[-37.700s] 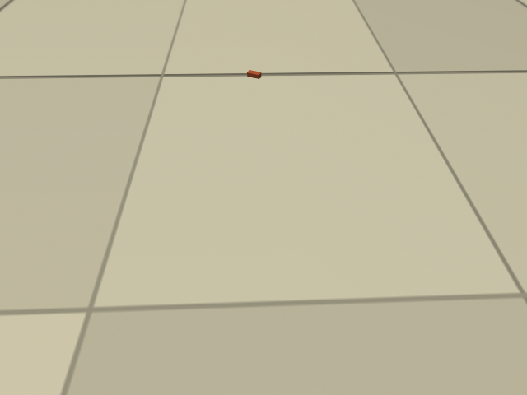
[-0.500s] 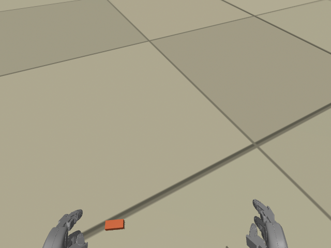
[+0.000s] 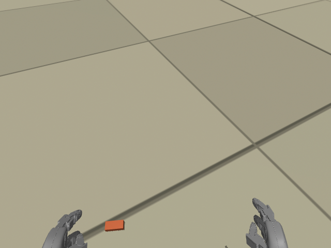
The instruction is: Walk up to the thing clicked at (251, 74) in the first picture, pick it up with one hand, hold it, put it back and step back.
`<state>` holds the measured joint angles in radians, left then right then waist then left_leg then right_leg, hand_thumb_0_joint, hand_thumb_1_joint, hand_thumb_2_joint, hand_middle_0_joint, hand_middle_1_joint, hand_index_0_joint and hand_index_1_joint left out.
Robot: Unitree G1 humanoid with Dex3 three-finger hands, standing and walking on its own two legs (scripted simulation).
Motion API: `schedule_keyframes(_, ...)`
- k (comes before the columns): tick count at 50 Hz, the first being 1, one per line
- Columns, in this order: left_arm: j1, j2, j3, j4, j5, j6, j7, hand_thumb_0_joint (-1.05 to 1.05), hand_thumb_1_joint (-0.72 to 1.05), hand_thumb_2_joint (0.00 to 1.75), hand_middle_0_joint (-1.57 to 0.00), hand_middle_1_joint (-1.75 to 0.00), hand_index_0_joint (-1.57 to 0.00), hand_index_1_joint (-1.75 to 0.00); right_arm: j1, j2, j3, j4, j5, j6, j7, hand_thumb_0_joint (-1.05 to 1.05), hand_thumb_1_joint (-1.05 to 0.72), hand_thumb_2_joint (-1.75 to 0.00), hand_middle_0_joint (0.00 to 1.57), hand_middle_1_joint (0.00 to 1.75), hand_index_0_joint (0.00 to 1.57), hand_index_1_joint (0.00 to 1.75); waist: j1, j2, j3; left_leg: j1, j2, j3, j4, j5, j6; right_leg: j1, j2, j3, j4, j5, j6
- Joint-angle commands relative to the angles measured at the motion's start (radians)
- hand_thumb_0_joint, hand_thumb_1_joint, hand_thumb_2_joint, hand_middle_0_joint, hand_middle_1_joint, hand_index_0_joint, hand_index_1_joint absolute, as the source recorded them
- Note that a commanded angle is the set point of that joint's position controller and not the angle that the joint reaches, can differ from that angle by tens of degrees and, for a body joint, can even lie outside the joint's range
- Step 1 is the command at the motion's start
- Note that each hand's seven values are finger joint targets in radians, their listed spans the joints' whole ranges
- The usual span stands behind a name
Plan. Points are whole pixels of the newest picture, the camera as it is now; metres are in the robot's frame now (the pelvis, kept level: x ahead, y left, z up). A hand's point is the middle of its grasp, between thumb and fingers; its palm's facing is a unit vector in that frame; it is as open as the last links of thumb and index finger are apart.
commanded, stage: home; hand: left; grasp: from above
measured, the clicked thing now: (114, 225) +0.39 +0.25 -0.70
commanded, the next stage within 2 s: stand in 0.04 s
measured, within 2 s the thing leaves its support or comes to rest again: neither
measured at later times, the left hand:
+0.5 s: hand out of the picture +0.09 +0.24 -0.11, palm faces +0.03 -0.94 -0.33, open 7.4 cm
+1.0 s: hand out of the picture +0.02 +0.24 -0.10, palm faces +0.05 -0.94 -0.35, open 7.4 cm
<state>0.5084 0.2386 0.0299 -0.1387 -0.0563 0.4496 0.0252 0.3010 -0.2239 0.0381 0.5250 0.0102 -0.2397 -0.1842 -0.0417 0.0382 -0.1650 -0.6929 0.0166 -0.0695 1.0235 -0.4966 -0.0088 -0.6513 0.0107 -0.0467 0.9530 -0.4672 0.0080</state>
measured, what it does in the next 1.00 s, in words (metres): rises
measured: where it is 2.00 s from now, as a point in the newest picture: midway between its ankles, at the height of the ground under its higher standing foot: outside the picture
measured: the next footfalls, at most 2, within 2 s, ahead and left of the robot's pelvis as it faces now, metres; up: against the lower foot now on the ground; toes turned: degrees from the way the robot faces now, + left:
none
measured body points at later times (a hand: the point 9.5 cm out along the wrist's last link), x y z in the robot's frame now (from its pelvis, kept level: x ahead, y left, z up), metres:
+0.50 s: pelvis -0.01 +0.01 +0.04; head +0.00 +0.02 +0.49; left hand +0.09 +0.29 -0.08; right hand +0.09 -0.27 -0.08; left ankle +0.01 +0.12 -0.68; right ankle +0.01 -0.13 -0.68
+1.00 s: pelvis -0.02 +0.00 +0.06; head -0.03 -0.01 +0.51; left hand +0.01 +0.29 -0.07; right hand +0.05 -0.28 -0.08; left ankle +0.01 +0.12 -0.68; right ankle +0.01 -0.13 -0.68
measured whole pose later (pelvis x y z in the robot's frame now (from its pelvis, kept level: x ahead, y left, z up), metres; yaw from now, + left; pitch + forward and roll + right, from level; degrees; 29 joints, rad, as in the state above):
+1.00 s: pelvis -0.02 +0.00 +0.06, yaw +1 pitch -6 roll +0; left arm 0.18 0.29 0.04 1.12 0.04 0.01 0.03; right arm 0.16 -0.29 -0.03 1.10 -0.03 0.01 -0.02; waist 0.02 0.02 0.06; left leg -0.12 -0.02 -0.04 0.39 -0.17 0.00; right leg -0.12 -0.03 -0.02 0.40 -0.19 0.02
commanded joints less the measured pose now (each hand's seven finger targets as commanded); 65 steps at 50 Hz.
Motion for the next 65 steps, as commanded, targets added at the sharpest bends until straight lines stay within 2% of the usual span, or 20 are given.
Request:
schedule_keyframes(1,-0.018,0.105,0.06,-0.198,0.003,-0.048,0.005,0.0,0.9,0.9,-0.2,-0.3,-0.2,-0.3,-0.072,-0.126,-0.06,-0.161,0.0,-0.056,-0.01,0.0,-0.9,-0.9,0.2,0.3,0.2,0.3,0.002,0.014,-0.056,0.08,-0.016,0.015,-0.178,0.2,0.024,0.046,0.017,-0.013,-0.155,0.169,-0.015)
schedule_keyframes(6,-0.032,0.103,0.058,-0.201,0.003,-0.05,0.006,0.0,0.9,0.9,-0.2,-0.3,-0.2,-0.3,-0.073,-0.124,-0.059,-0.167,0.0,-0.056,-0.012,0.0,-0.9,-0.9,0.2,0.3,0.2,0.3,-0.004,0.003,-0.055,0.07,-0.021,0.022,-0.172,0.169,0.028,0.04,0.014,-0.007,-0.168,0.145,-0.011)
schedule_keyframes(7,-0.327,0.182,0.056,0.15,0.124,-0.26,0.039,0.0,0.9,0.9,-0.2,-0.3,-0.2,-0.3,-0.152,-0.226,-0.101,0.085,-0.124,0.058,0.047,0.0,-0.9,-0.9,0.2,0.3,0.2,0.3,0.073,-0.063,0.173,0.096,0.011,-0.018,-0.248,0.342,0.068,0.219,-0.067,0.082,-0.215,0.159,-0.049)
schedule_keyframes(8,-0.243,0.198,0.077,0.334,0.125,-0.327,0.033,0.0,0.9,0.9,-0.2,-0.3,-0.2,-0.3,-0.157,-0.233,-0.115,0.1,-0.123,0.098,0.077,0.0,-0.9,-0.9,0.2,0.3,0.2,0.3,0.069,-0.105,0.079,0.17,0.008,0.009,-0.251,0.345,0.082,0.242,-0.084,0.147,-0.245,0.152,-0.083)
schedule_keyframes(9,-0.237,0.208,0.076,0.382,0.13,-0.359,0.028,0.0,0.9,0.9,-0.2,-0.3,-0.2,-0.3,-0.147,-0.228,-0.112,0.093,-0.124,0.118,0.096,0.0,-0.9,-0.9,0.2,0.3,0.2,0.3,0.054,-0.129,0.06,0.205,-0.001,0.011,-0.255,0.312,0.08,0.229,-0.1,0.181,-0.268,0.136,-0.095)
schedule_keyframes(10,-0.263,0.199,0.068,0.407,0.13,-0.377,0.019,0.0,0.9,0.9,-0.2,-0.3,-0.2,-0.3,-0.122,-0.227,-0.107,0.092,-0.128,0.13,0.109,0.0,-0.9,-0.9,0.2,0.3,0.2,0.3,0.035,-0.07,0.083,0.219,0.0,-0.01,-0.284,0.303,0.073,0.199,-0.078,0.168,-0.26,0.144,-0.09)
schedule_keyframes(11,-0.263,0.2,0.061,0.448,0.126,-0.394,0.015,0.0,0.9,0.9,-0.2,-0.3,-0.2,-0.3,-0.132,-0.219,-0.103,0.105,-0.109,0.135,0.126,0.0,-0.9,-0.9,0.2,0.3,0.2,0.3,0.056,-0.012,0.06,0.256,0.003,-0.03,-0.31,0.289,0.077,0.252,-0.079,0.143,-0.241,0.17,-0.079)
schedule_keyframes(13,-0.272,0.201,0.059,0.528,0.119,-0.407,0.012,0.0,0.9,0.9,-0.2,-0.3,-0.2,-0.3,-0.147,-0.207,-0.111,0.148,-0.071,0.144,0.152,0.0,-0.9,-0.9,0.2,0.3,0.2,0.3,0.078,-0.049,0.058,0.298,0.001,-0.012,-0.334,0.286,0.072,0.273,-0.096,0.149,-0.271,0.189,-0.066)
schedule_keyframes(15,-0.296,0.197,0.066,0.612,0.108,-0.417,0.012,0.0,0.9,0.9,-0.2,-0.3,-0.2,-0.3,-0.152,-0.205,-0.116,0.175,-0.058,0.152,0.161,0.0,-0.9,-0.9,0.2,0.3,0.2,0.3,0.073,-0.049,0.035,0.332,0.004,-0.021,-0.344,0.316,0.065,0.295,-0.098,0.145,-0.301,0.207,-0.057)
schedule_keyframes(16,-0.303,0.193,0.061,0.655,0.106,-0.424,0.015,0.0,0.9,0.9,-0.2,-0.3,-0.2,-0.3,-0.156,-0.207,-0.12,0.199,-0.059,0.159,0.164,0.0,-0.9,-0.9,0.2,0.3,0.2,0.3,0.075,-0.044,0.049,0.343,0.006,-0.028,-0.363,0.279,0.065,0.296,-0.102,0.144,-0.327,0.185,-0.051)
schedule_keyframes(19,-0.331,0.192,0.062,0.751,0.103,-0.446,0.016,0.0,0.9,0.9,-0.2,-0.3,-0.2,-0.3,-0.157,-0.21,-0.121,0.242,-0.065,0.172,0.163,0.0,-0.9,-0.9,0.2,0.3,0.2,0.3,0.066,-0.019,0.047,0.398,0.027,-0.046,-0.41,0.366,0.068,0.348,-0.093,0.117,-0.328,0.287,-0.036)
schedule_keyframes(22,-0.347,0.19,0.061,0.837,0.1,-0.453,0.018,0.0,0.9,0.9,-0.2,-0.3,-0.2,-0.3,-0.173,-0.218,-0.122,0.278,-0.062,0.186,0.16,0.0,-0.9,-0.9,0.2,0.3,0.2,0.3,0.066,-0.008,0.107,0.387,0.038,-0.072,-0.483,0.319,0.071,0.372,-0.085,0.107,-0.377,0.262,-0.033)
schedule_keyframes(27,-0.329,0.189,0.054,0.968,0.09,-0.458,0.021,0.0,0.9,0.9,-0.2,-0.3,-0.2,-0.3,-0.168,-0.231,-0.119,0.354,-0.055,0.196,0.149,0.0,-0.9,-0.9,0.2,0.3,0.2,0.3,0.067,0.009,0.124,0.46,0.061,-0.094,-0.565,0.402,0.065,0.44,-0.09,0.101,-0.443,0.319,-0.031)
schedule_keyframes(37,-0.349,0.217,0.044,1.13,0.088,-0.462,0.021,0.0,0.9,0.9,-0.2,-0.3,-0.2,-0.3,-0.165,-0.244,-0.112,0.461,-0.039,0.215,0.145,0.0,-0.9,-0.9,0.2,0.3,0.2,0.3,0.052,-0.022,0.2,0.521,0.062,-0.079,-0.699,0.307,0.043,0.507,-0.107,0.11,-0.589,0.298,-0.018)
schedule_keyframes(38,-0.354,0.217,0.042,1.139,0.09,-0.462,0.02,0.0,0.9,0.9,-0.2,-0.3,-0.2,-0.3,-0.171,-0.243,-0.11,0.468,-0.04,0.217,0.147,0.0,-0.9,-0.9,0.2,0.3,0.2,0.3,0.054,-0.014,0.224,0.499,0.06,-0.083,-0.717,0.259,0.038,0.506,-0.103,0.107,-0.597,0.274,-0.015)
schedule_keyframes(49,-0.352,0.238,0.04,1.212,0.09,-0.463,0.011,0.0,0.9,0.9,-0.2,-0.3,-0.2,-0.3,-0.204,-0.255,-0.108,0.511,-0.037,0.225,0.156,0.0,-0.9,-0.9,0.2,0.3,0.2,0.3,0.063,-0.02,0.245,0.495,0.068,-0.091,-0.768,0.174,0.033,0.507,-0.106,0.109,-0.647,0.209,-0.014)
schedule_keyframes(52,-0.371,0.251,0.04,1.214,0.089,-0.469,0.011,0.0,0.9,0.9,-0.2,-0.3,-0.2,-0.3,-0.193,-0.253,-0.105,0.52,-0.034,0.224,0.158,0.0,-0.9,-0.9,0.2,0.3,0.2,0.3,0.053,-0.051,0.221,0.543,0.061,-0.072,-0.736,0.237,0.035,0.489,-0.123,0.133,-0.683,0.185,-0.018)
schedule_keyframes(59,-0.385,0.267,0.038,1.224,0.084,-0.465,0.007,0.0,0.9,0.9,-0.2,-0.3,-0.2,-0.3,-0.168,-0.252,-0.095,0.54,-0.036,0.23,0.164,0.0,-0.9,-0.9,0.2,0.3,0.2,0.3,0.047,-0.037,0.273,0.491,0.06,-0.071,-0.741,0.163,0.031,0.459,-0.119,0.145,-0.703,0.088,-0.021)
schedule_keyframes(63,-0.383,0.266,0.04,1.234,0.082,-0.465,0.004,0.0,0.9,0.9,-0.2,-0.3,-0.2,-0.3,-0.171,-0.259,-0.092,0.54,-0.035,0.228,0.163,0.0,-0.9,-0.9,0.2,0.3,0.2,0.3,0.051,-0.029,0.249,0.489,0.064,-0.07,-0.738,0.185,0.033,0.486,-0.122,0.15,-0.695,0.112,-0.026)
schedule_keyframes(65,-0.388,0.267,0.039,1.231,0.081,-0.47,0.003,0.0,0.9,0.9,-0.2,-0.3,-0.2,-0.3,-0.172,-0.254,-0.089,0.539,-0.033,0.224,0.165,0.0,-0.9,-0.9,0.2,0.3,0.2,0.3,0.052,-0.04,0.212,0.524,0.065,-0.062,-0.724,0.26,0.034,0.499,-0.132,0.152,-0.698,0.155,-0.029)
